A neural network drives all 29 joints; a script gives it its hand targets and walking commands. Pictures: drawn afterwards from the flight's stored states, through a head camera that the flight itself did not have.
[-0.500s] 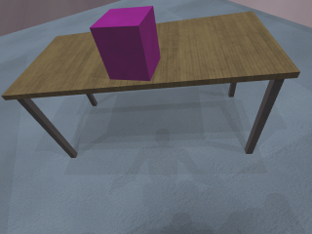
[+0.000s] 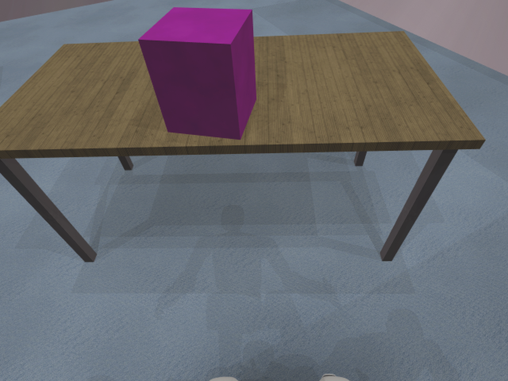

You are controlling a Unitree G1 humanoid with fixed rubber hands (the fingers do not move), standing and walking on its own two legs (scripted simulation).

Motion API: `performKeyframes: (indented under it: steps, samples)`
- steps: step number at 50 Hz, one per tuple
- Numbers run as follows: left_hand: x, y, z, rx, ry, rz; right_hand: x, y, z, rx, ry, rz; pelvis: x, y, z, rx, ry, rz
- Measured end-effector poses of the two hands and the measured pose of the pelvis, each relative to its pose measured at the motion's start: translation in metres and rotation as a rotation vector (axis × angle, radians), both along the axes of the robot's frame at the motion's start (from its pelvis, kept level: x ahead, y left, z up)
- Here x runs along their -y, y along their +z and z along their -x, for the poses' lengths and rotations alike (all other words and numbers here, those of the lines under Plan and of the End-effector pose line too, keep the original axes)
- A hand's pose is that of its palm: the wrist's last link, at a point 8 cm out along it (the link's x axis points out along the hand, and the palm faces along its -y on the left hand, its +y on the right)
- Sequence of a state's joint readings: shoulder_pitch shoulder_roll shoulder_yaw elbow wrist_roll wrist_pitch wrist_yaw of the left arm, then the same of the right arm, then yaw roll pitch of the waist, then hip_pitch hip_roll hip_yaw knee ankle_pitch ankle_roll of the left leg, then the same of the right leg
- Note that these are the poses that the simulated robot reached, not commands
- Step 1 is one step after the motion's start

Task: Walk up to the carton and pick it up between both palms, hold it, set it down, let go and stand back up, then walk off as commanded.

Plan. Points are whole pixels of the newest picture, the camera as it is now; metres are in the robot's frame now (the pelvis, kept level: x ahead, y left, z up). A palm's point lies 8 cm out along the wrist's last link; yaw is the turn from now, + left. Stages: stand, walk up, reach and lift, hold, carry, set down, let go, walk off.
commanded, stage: walk up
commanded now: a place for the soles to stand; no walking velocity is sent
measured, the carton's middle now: (207, 74) +0.83 +0.16 +0.08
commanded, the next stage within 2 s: none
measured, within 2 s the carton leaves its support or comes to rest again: neither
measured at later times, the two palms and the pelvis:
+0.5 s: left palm out of the picture +0.14 +0.37 -0.10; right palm out of the picture +0.08 -0.29 -0.07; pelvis +0.03 +0.05 +0.00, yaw -1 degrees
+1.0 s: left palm out of the picture +0.12 +0.41 -0.07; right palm out of the picture +0.07 -0.26 -0.10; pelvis +0.03 +0.07 +0.00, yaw -2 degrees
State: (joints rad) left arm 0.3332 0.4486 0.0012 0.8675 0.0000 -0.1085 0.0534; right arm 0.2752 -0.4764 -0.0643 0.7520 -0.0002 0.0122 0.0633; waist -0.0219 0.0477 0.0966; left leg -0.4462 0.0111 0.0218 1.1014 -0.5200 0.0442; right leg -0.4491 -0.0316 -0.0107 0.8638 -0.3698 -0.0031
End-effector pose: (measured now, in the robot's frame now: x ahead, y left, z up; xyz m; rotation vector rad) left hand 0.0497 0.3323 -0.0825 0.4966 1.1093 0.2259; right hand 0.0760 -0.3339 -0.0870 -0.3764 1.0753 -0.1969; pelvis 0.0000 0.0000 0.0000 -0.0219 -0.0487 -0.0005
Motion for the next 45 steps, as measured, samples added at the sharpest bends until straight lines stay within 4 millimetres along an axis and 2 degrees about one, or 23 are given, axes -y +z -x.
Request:
performKeyframes:
  steps: [5, 8, 11, 16, 23, 29, 32, 38, 45]
  samples:
    - [-0.036, 0.013, 0.003, -0.012, 0.011, -0.052, -0.025, -0.013, -0.013, 0.016, 0.022, -0.016, -0.028, -0.004, -0.007, 0.005, -0.001, 0.034]
    - [-0.059, 0.009, -0.008, 0.003, 0.015, -0.056, -0.045, -0.019, -0.014, 0.006, 0.029, -0.015, -0.049, -0.009, -0.009, 0.006, 0.009, 0.039]
    - [-0.069, 0.007, -0.027, 0.016, 0.007, -0.044, -0.062, -0.019, -0.007, -0.005, -0.002, -0.024, -0.061, -0.007, -0.015, 0.004, 0.001, 0.026]
    - [-0.068, 0.001, -0.062, 0.061, -0.021, 0.001, -0.072, -0.005, -0.006, -0.01, -0.035, 0.004, -0.068, -0.001, -0.024, 0.005, -0.008, 0.014]
    - [-0.046, -0.019, -0.085, 0.076, -0.035, 0.062, -0.053, 0.012, -0.008, -0.018, -0.044, 0.068, -0.056, -0.002, -0.03, 0.002, -0.01, -0.004]
    - [-0.022, -0.021, -0.089, 0.075, -0.049, 0.056, -0.029, 0.006, -0.004, -0.037, -0.06, 0.067, -0.035, -0.005, -0.031, -0.001, -0.02, -0.036]
    - [-0.021, -0.011, -0.079, 0.07, -0.039, 0.034, -0.026, 0.001, -0.008, -0.037, -0.061, 0.043, -0.029, -0.003, -0.033, 0.004, -0.016, -0.034]
    - [-0.041, 0.011, -0.056, 0.03, -0.026, -0.04, -0.03, -0.014, -0.012, -0.026, -0.047, 0.013, -0.038, -0.003, -0.031, 0.005, -0.02, -0.026]
    - [-0.074, 0.013, -0.054, 0.027, -0.019, -0.059, -0.064, -0.024, -0.004, -0.011, -0.053, -0.01, -0.067, -0.006, -0.026, 0.016, -0.027, 0.002]
